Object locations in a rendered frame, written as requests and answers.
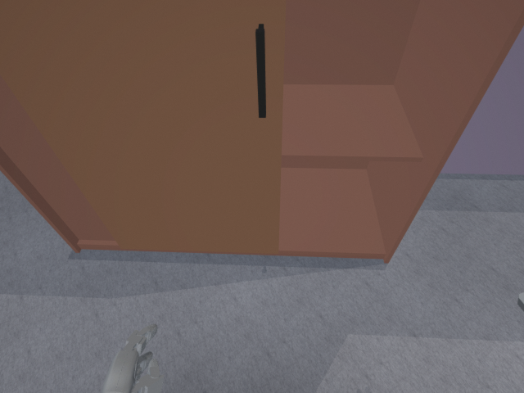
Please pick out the left robot hand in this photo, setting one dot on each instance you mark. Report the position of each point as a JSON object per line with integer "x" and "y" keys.
{"x": 127, "y": 366}

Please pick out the handle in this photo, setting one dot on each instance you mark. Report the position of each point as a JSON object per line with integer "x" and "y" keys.
{"x": 260, "y": 58}

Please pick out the wardrobe door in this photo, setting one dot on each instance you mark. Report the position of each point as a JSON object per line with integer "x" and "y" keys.
{"x": 152, "y": 108}
{"x": 27, "y": 148}

